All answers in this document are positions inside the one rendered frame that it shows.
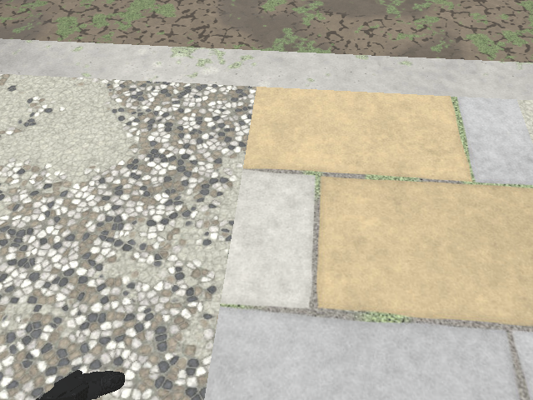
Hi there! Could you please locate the left robot hand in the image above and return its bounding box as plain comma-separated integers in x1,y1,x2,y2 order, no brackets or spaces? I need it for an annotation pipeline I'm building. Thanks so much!
36,370,125,400

